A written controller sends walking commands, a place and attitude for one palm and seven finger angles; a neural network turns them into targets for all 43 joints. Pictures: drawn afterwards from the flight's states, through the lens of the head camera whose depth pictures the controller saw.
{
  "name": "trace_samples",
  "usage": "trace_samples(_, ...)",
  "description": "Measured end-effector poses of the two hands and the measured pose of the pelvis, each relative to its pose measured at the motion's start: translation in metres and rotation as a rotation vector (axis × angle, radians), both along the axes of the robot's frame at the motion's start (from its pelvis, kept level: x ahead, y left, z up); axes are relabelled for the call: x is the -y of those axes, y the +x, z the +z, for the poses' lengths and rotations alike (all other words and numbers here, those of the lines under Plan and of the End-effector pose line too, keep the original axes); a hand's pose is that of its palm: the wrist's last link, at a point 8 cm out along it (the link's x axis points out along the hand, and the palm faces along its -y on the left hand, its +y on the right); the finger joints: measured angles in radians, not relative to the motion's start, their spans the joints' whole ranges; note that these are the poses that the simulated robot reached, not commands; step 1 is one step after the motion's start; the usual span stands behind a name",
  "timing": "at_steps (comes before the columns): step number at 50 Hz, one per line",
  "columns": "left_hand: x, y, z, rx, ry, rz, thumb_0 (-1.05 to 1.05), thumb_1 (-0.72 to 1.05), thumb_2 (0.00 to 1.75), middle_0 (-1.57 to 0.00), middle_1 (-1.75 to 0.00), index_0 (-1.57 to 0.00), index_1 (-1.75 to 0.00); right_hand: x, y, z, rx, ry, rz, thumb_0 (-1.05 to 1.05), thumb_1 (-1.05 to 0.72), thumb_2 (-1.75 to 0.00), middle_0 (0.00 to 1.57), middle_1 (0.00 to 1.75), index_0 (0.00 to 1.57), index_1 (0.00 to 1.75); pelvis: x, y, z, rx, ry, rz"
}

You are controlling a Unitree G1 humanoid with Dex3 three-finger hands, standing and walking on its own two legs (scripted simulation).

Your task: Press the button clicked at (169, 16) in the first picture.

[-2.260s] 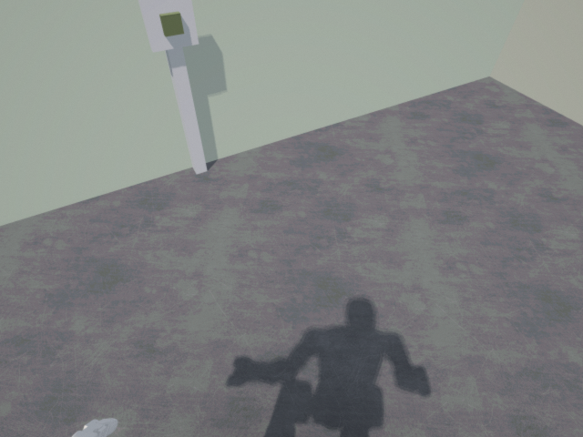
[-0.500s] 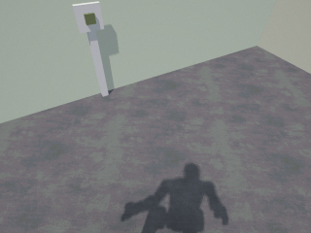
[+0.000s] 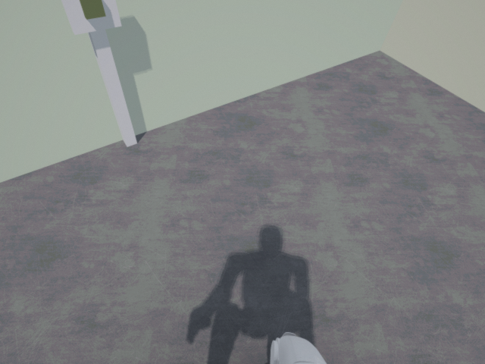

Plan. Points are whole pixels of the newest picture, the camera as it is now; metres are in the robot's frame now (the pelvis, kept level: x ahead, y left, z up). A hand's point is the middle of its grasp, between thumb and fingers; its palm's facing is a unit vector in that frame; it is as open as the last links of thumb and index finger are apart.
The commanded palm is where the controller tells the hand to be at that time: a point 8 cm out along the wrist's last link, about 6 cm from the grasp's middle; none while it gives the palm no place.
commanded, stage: walk to a spot facing it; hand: left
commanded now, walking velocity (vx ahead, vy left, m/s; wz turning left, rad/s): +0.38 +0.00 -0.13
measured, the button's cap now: (92, 6) +1.24 +0.60 -0.02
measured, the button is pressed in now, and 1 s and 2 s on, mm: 0 0 0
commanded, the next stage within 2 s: turn to face it in 1.20 s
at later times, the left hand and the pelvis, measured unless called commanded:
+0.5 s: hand (157, 316) +0.23 +0.17 -0.17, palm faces +0.03 -0.99 -0.15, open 7.3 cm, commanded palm none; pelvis +0.24 +0.00 +0.01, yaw -2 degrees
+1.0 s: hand (171, 181) +0.56 +0.20 -0.16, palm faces -0.12 -0.98 -0.16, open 7.4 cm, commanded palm none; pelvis +0.47 +0.03 +0.01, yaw -9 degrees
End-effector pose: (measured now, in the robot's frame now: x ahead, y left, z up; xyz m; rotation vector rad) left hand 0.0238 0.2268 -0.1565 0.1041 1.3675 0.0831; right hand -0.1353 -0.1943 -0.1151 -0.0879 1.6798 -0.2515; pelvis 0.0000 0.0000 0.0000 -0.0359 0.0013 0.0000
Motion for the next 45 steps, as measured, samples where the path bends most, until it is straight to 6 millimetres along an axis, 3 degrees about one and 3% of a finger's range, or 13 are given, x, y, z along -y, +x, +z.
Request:
trace_samples(5,0.012,0.123,-0.002,0.167,0.014,-0.07,0.01,0.91,0.9,-0.2,-0.3,-0.19,-0.3,-0.011,0.012,-0.005,-0.122,0.041,-0.07,0.01,-0.91,-0.9,0.2,0.3,0.21,0.3,0.007,0.051,-0.013,0.007,0.003,-0.026)
trace_samples(7,0.017,0.16,-0.005,0.224,0.026,-0.082,0.01,0.91,0.9,-0.2,-0.3,-0.19,-0.3,-0.006,0.031,-0.014,-0.14,0.048,-0.09,0.01,-0.91,-0.9,0.2,0.3,0.21,0.3,0.013,0.078,-0.022,0.021,0.016,-0.038)
trace_samples(9,0.021,0.184,-0.005,0.257,0.038,-0.078,0.0,0.91,0.9,-0.2,-0.3,-0.19,-0.3,0.004,0.063,-0.024,-0.112,0.046,-0.096,0.01,-0.91,-0.9,0.2,0.3,0.21,0.3,0.018,0.099,-0.026,0.03,0.013,-0.045)
trace_samples(12,0.022,0.197,0.0,0.237,0.044,-0.055,0.0,0.91,0.9,-0.2,-0.3,-0.19,-0.3,0.022,0.137,-0.031,0.028,0.025,-0.071,0.01,-0.91,-0.9,0.2,0.3,0.21,0.3,0.022,0.125,-0.017,0.046,0.012,-0.037)
trace_samples(17,0.018,0.196,0.011,0.126,0.063,-0.04,0.0,0.93,0.9,-0.2,-0.3,-0.19,-0.3,0.042,0.281,-0.025,0.317,-0.009,0.005,0.01,-0.91,-0.9,0.2,0.29,0.2,0.3,0.02,0.167,-0.001,0.034,0.012,-0.044)
trace_samples(19,0.016,0.195,0.014,0.082,0.059,-0.032,0.0,0.93,0.9,-0.2,-0.3,-0.19,-0.3,0.049,0.327,-0.019,0.386,-0.033,0.029,0.02,-0.94,-0.9,0.2,0.3,0.2,0.3,0.016,0.185,0.003,0.026,0.009,-0.041)
trace_samples(24,0.009,0.199,0.013,-0.001,0.032,0.02,0.0,0.92,0.9,-0.2,-0.3,-0.19,-0.3,0.049,0.418,-0.007,0.469,-0.043,0.102,0.02,-0.95,-0.9,0.2,0.29,0.2,0.3,0.004,0.233,0.006,0.008,0.001,-0.032)
trace_samples(31,-0.012,0.215,-0.005,-0.141,-0.012,0.096,0.0,0.91,0.9,-0.2,-0.3,-0.2,-0.3,0.011,0.527,-0.011,0.509,-0.04,0.2,0.01,-0.93,-0.9,0.2,0.29,0.2,0.3,-0.028,0.308,-0.008,-0.001,-0.002,-0.028)
trace_samples(33,-0.02,0.23,-0.005,-0.177,-0.015,0.081,0.01,0.91,0.9,-0.2,-0.3,-0.19,-0.3,-0.001,0.543,-0.011,0.532,-0.039,0.187,0.01,-0.92,-0.9,0.2,0.29,0.2,0.3,-0.036,0.325,-0.008,0.01,0.006,-0.048)
trace_samples(36,-0.035,0.272,0.003,-0.168,-0.003,0.042,0.01,0.91,0.9,-0.2,-0.3,-0.19,-0.3,-0.01,0.549,-0.006,0.537,-0.056,0.108,0.0,-0.93,-0.9,0.2,0.3,0.21,0.3,-0.044,0.35,0.0,0.019,0.007,-0.07)
trace_samples(41,-0.051,0.371,0.013,-0.036,0.026,-0.01,0.01,0.91,0.9,-0.2,-0.3,-0.19,-0.3,-0.005,0.538,0.002,0.442,-0.094,0.044,-0.02,-0.96,-0.9,0.2,0.3,0.21,0.3,-0.049,0.391,0.012,0.021,0.016,-0.095)
trace_samples(45,-0.049,0.449,0.019,0.066,0.035,-0.047,0.01,0.92,0.9,-0.19,-0.3,-0.19,-0.3,-0.012,0.521,-0.003,0.321,-0.067,-0.015,-0.01,-0.94,-0.9,0.2,0.3,0.2,0.3,-0.045,0.424,0.013,0.017,0.03,-0.121)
